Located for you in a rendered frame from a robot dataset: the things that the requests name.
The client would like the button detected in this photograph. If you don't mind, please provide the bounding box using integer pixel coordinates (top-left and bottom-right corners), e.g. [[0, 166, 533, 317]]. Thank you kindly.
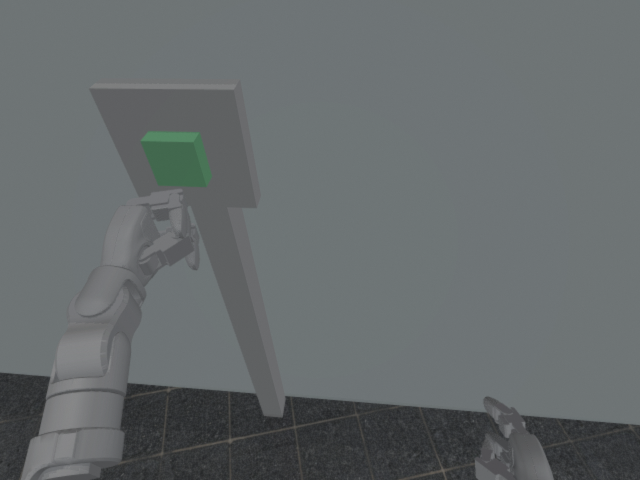
[[140, 131, 212, 187]]

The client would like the panel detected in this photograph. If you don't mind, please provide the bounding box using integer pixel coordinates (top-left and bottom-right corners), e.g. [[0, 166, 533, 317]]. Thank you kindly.
[[89, 78, 286, 418]]

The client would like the left robot hand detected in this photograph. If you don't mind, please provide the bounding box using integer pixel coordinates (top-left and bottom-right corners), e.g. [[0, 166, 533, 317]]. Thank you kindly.
[[100, 189, 200, 287]]

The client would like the right robot hand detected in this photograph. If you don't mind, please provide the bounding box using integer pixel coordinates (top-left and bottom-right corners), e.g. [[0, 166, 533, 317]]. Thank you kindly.
[[475, 397, 554, 480]]

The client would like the robot left forearm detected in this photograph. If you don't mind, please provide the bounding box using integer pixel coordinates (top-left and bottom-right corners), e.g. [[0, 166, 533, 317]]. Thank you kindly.
[[21, 266, 146, 480]]

